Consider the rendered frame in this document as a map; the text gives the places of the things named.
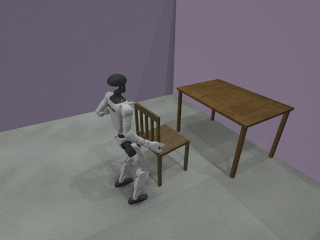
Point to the right robot hand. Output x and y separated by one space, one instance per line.
155 145

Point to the table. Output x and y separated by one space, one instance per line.
244 107

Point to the chair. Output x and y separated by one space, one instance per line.
162 134

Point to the robot right upper arm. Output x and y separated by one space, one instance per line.
127 113

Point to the right robot forearm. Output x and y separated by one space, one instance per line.
134 138

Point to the robot left upper arm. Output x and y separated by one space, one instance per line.
103 105

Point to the robot right shin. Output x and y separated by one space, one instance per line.
139 183

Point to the left robot forearm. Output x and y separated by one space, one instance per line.
107 111

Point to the robot left thigh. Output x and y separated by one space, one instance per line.
127 159

